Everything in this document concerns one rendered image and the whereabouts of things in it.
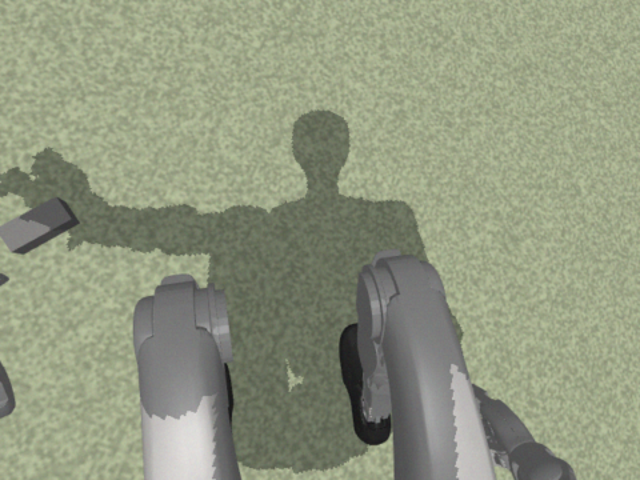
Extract right robot foot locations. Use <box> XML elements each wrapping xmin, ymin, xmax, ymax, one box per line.
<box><xmin>339</xmin><ymin>323</ymin><xmax>391</xmax><ymax>445</ymax></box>

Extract small box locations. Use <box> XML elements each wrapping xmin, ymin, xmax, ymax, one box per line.
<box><xmin>0</xmin><ymin>197</ymin><xmax>80</xmax><ymax>255</ymax></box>

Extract right robot arm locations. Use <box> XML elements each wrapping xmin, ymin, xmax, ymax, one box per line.
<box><xmin>509</xmin><ymin>442</ymin><xmax>577</xmax><ymax>480</ymax></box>

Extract left robot arm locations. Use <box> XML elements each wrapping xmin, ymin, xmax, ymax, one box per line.
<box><xmin>0</xmin><ymin>361</ymin><xmax>16</xmax><ymax>418</ymax></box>

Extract right robot hand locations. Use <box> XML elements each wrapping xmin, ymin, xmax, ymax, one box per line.
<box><xmin>472</xmin><ymin>384</ymin><xmax>536</xmax><ymax>473</ymax></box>

